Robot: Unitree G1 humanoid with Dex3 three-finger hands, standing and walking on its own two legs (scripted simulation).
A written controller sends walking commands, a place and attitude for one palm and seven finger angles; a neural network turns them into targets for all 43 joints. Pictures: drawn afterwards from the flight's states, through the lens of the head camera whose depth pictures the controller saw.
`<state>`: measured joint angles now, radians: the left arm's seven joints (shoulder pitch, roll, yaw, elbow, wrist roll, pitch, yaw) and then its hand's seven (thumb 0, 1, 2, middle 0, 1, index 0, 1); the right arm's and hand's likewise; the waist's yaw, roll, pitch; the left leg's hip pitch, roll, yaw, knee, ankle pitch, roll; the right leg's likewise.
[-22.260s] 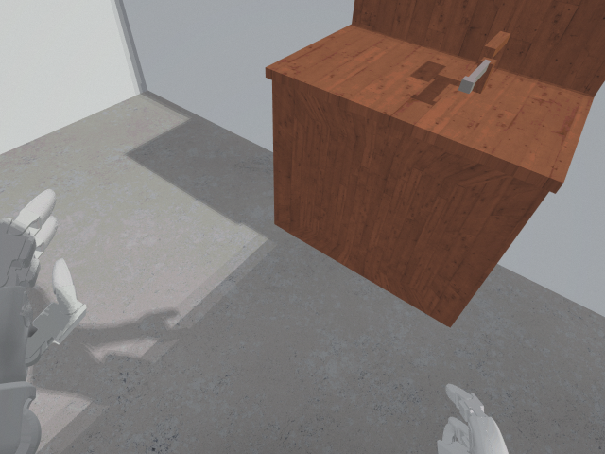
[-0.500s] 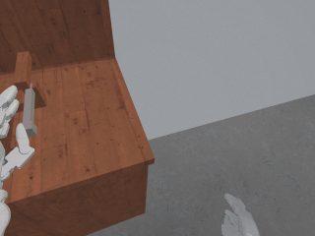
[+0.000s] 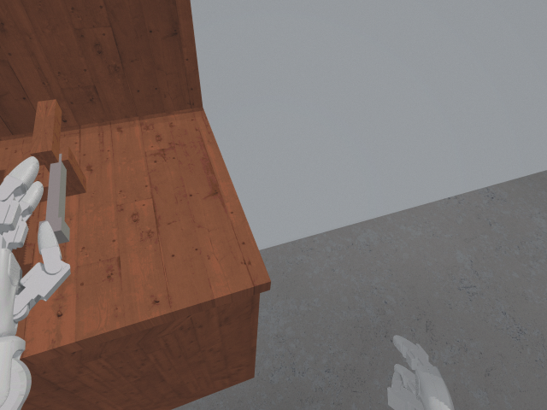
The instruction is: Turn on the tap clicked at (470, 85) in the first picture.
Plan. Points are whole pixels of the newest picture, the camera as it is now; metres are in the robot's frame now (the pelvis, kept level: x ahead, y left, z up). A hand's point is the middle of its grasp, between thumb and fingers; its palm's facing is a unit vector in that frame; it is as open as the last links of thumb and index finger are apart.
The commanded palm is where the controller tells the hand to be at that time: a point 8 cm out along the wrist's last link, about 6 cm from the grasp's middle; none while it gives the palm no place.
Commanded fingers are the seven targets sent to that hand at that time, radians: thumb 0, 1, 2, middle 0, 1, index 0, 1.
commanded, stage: look again from close up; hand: left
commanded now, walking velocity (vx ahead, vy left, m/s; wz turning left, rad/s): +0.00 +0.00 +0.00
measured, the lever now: (54, 231) +0.31 +0.35 +0.07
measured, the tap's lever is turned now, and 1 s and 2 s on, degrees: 0 0 0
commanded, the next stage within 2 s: come to a stop and stand still in 0.12 s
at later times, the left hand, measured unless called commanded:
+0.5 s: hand (47, 283) +0.20 +0.26 +0.15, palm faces +0.42 -0.84 -0.33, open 7.4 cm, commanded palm +0.14 +0.29 +0.17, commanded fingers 0.00 0.90 0.90 -0.20 -0.30 -0.20 -0.30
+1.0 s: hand (47, 270) +0.21 +0.26 +0.16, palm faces +0.44 -0.83 -0.34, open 7.4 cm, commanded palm +0.15 +0.28 +0.17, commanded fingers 0.00 0.90 0.90 -0.20 -0.30 -0.20 -0.30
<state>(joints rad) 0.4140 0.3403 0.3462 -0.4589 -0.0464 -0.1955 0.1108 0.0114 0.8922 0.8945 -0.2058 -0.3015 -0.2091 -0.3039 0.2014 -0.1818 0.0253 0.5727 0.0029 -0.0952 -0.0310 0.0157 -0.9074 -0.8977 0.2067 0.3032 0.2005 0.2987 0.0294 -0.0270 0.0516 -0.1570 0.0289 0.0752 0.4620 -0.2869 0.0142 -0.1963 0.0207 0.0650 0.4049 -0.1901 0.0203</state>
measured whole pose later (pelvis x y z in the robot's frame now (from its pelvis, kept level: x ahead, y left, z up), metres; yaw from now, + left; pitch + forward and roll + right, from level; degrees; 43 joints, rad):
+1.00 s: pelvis -0.01 +0.00 +0.00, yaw +0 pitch -1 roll -1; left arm 0.35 0.34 0.39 -0.43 -0.04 -0.21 0.10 0.01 0.89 0.89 -0.21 -0.30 -0.21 -0.30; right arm 0.22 -0.22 0.00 0.58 0.01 -0.14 -0.03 0.02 -0.91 -0.90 0.21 0.30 0.20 0.30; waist 0.05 -0.03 0.07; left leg -0.18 0.02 0.08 0.48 -0.28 0.02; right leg -0.22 0.02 0.07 0.43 -0.19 0.02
